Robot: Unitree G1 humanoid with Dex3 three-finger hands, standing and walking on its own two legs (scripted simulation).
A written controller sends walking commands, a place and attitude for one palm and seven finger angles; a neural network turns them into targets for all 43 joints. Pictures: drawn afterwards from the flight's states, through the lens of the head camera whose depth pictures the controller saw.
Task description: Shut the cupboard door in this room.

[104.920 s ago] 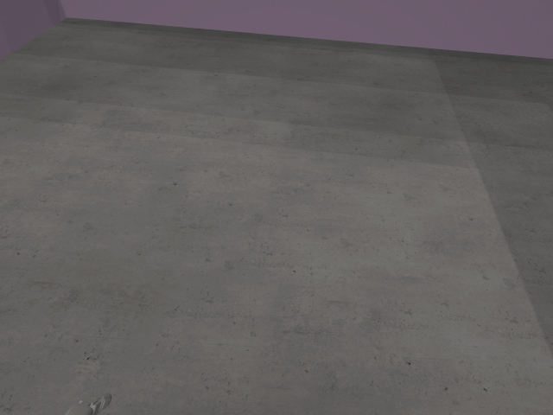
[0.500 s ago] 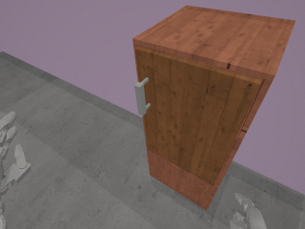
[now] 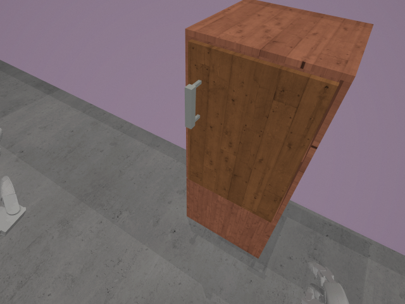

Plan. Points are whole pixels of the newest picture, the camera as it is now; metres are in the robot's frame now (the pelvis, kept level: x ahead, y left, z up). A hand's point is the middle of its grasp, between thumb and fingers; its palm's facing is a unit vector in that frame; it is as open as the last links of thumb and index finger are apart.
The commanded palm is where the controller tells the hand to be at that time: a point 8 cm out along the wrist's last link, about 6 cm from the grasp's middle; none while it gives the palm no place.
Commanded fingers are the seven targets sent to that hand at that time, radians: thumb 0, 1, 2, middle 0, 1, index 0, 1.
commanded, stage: step back with the hand held close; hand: left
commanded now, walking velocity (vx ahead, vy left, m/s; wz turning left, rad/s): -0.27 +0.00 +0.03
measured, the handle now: (194, 104) +0.65 +0.07 +0.05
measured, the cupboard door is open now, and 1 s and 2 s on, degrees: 0 0 0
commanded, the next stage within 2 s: stop stepping back and stand still in 0.44 s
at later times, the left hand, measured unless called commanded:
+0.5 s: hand out of the picture +0.05 +0.30 +0.20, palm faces +0.60 -0.69 -0.41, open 7.4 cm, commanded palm +0.00 +0.31 +0.20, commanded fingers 0.00 0.90 0.90 -0.20 -0.30 -0.20 -0.30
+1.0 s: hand out of the picture -0.02 +0.25 +0.18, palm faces +0.42 -0.79 -0.44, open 7.4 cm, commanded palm -0.10 +0.28 +0.20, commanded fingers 0.00 0.90 0.90 -0.20 -0.30 -0.20 -0.30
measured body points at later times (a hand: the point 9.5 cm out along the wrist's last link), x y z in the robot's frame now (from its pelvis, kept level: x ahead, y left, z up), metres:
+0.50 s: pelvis -0.12 +0.00 +0.00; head -0.12 +0.03 +0.45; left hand +0.02 +0.34 +0.22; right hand +0.07 -0.21 -0.07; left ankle +0.02 +0.10 -0.72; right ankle -0.14 -0.15 -0.66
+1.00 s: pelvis -0.25 -0.01 +0.01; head -0.27 +0.00 +0.46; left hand -0.05 +0.29 +0.21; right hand -0.14 -0.27 -0.07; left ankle -0.14 +0.09 -0.71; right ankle -0.28 -0.12 -0.71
